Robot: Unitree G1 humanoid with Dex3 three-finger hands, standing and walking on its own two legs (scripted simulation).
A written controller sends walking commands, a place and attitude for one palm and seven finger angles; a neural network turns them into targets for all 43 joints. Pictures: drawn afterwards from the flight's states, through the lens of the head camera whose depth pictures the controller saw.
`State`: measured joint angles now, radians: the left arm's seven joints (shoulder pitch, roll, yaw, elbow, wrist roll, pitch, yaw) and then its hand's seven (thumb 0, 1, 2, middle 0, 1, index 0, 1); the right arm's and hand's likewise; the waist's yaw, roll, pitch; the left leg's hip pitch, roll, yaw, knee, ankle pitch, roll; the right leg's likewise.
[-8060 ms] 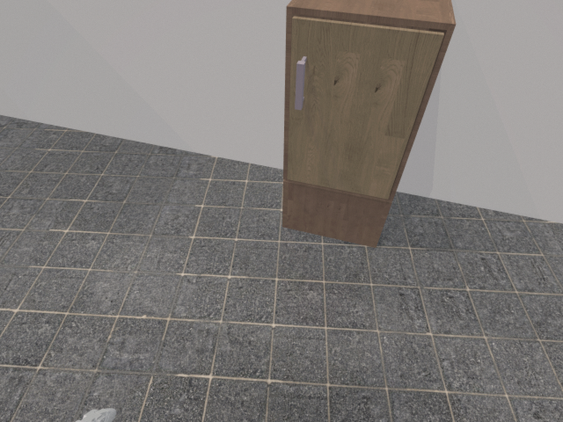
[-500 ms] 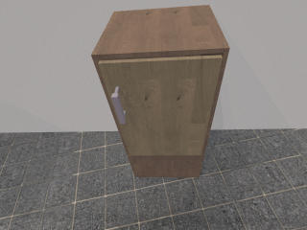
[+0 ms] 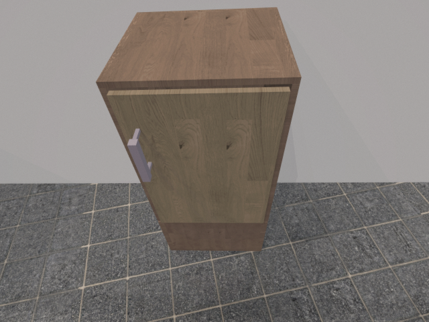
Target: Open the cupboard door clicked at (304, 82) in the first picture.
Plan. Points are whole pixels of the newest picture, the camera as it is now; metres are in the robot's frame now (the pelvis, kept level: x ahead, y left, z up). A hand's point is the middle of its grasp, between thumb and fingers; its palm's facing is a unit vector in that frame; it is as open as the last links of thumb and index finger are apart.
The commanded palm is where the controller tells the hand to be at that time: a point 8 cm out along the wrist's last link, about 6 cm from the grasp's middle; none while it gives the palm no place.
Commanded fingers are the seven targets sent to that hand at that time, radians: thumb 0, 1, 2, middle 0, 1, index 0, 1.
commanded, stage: look again from close up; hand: left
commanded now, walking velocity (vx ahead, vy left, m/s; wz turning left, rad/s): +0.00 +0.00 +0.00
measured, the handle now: (142, 156) +0.51 +0.22 -0.02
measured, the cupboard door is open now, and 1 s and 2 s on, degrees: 0 0 0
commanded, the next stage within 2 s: raise the hand with hooked fingers in 0.08 s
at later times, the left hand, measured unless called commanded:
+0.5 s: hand (120, 289) +0.18 +0.19 -0.02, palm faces +0.08 -1.00 -0.02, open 8.1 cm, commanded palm +0.12 +0.24 -0.06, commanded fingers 0.00 0.50 0.73 -0.23 -0.56 -0.23 -0.56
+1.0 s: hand (97, 290) +0.19 +0.24 -0.05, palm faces -0.03 -1.00 -0.01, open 11.0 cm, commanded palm +0.16 +0.30 -0.04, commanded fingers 0.00 -0.08 0.48 -0.27 -0.93 -0.27 -0.93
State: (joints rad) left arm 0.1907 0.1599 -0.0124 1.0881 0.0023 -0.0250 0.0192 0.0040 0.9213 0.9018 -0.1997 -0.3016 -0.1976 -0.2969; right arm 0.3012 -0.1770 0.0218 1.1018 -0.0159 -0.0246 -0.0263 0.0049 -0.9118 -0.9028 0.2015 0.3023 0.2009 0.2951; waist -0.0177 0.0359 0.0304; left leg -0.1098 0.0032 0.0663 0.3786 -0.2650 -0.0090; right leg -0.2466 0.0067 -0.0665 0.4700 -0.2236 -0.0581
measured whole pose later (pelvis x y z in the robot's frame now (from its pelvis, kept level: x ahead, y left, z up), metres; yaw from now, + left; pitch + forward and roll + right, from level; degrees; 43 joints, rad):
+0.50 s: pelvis -0.03 -0.02 -0.05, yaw -1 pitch +10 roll +2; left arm 0.29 0.19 0.22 0.33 -0.30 -0.62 -0.31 0.00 0.72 0.82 -0.21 -0.42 -0.21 -0.42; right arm 0.13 -0.31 -0.07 0.60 0.02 -0.31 -0.01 0.01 -0.91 -0.90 0.20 0.30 0.20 0.30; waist 0.00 -0.04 -0.11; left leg -0.60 -0.01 -0.03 0.87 -0.45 -0.04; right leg -0.72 0.02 -0.06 0.89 -0.35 -0.09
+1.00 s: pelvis -0.06 +0.05 -0.08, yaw -1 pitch +13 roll -2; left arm 0.29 0.25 0.20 0.06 -0.29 -0.28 -0.28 0.00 0.14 0.58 -0.25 -0.79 -0.25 -0.78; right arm 0.29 -0.19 0.07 0.55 0.03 -0.22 -0.04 0.02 -0.90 -0.90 0.21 0.30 0.21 0.30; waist -0.02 0.02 -0.12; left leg -0.83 -0.04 -0.01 1.13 -0.53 0.04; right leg -0.90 -0.02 -0.05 1.05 -0.38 -0.01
